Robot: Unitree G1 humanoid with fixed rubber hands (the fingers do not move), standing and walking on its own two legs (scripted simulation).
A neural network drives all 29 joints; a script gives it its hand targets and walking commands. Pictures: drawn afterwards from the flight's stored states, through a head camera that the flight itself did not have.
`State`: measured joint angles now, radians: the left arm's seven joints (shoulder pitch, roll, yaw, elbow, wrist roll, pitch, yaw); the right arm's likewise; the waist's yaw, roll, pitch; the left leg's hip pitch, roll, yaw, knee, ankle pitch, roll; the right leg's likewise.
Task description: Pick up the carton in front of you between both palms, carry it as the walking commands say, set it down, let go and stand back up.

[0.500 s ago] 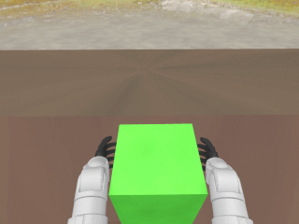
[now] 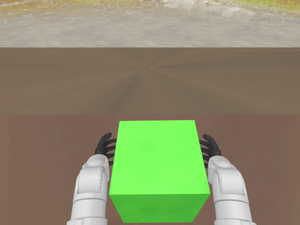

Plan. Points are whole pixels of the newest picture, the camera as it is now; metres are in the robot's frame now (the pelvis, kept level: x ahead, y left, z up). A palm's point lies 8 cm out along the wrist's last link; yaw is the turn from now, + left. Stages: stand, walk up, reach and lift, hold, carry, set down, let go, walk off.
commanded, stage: carry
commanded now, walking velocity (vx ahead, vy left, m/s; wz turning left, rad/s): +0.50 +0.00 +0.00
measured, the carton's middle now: (157, 173) +0.29 +0.00 -0.01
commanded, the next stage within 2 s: none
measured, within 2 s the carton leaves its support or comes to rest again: neither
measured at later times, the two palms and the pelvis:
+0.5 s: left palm (103, 110) +0.46 +0.17 +0.09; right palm (193, 108) +0.47 -0.13 +0.09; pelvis +0.20 +0.01 +0.00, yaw +1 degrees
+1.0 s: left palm (113, 65) +0.79 +0.18 +0.09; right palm (179, 65) +0.77 -0.12 +0.09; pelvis +0.51 +0.04 +0.00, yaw -1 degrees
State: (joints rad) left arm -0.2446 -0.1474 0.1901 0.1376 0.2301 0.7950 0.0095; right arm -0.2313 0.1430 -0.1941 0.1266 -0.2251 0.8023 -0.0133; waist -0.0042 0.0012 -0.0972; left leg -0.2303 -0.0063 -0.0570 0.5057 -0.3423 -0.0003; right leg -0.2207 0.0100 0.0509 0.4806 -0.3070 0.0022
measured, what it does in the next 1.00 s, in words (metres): walks ahead: right foot, then left foot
